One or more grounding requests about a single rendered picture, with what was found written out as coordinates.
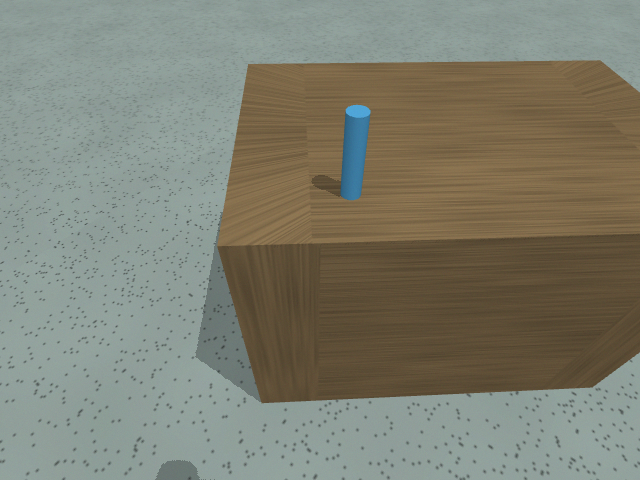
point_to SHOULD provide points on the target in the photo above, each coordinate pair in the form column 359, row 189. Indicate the can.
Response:
column 357, row 119

